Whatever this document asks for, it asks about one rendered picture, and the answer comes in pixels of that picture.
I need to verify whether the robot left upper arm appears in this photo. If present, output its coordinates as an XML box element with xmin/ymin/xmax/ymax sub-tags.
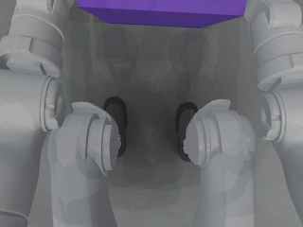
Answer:
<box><xmin>0</xmin><ymin>69</ymin><xmax>66</xmax><ymax>227</ymax></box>

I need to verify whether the left robot forearm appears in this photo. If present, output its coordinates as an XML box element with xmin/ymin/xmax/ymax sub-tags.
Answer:
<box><xmin>0</xmin><ymin>0</ymin><xmax>75</xmax><ymax>79</ymax></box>

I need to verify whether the robot right upper arm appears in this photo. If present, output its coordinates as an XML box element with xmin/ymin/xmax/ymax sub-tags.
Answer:
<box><xmin>252</xmin><ymin>86</ymin><xmax>303</xmax><ymax>226</ymax></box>

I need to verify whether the carton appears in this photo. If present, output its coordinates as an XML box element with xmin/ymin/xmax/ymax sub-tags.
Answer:
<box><xmin>77</xmin><ymin>0</ymin><xmax>247</xmax><ymax>28</ymax></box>

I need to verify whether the right robot forearm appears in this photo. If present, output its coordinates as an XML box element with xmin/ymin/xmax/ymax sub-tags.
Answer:
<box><xmin>243</xmin><ymin>0</ymin><xmax>303</xmax><ymax>92</ymax></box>

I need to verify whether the robot left foot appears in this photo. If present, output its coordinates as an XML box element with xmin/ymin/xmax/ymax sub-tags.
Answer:
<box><xmin>103</xmin><ymin>96</ymin><xmax>128</xmax><ymax>158</ymax></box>

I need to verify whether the right robot thigh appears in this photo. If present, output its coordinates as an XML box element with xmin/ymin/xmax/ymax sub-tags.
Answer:
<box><xmin>188</xmin><ymin>110</ymin><xmax>257</xmax><ymax>227</ymax></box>

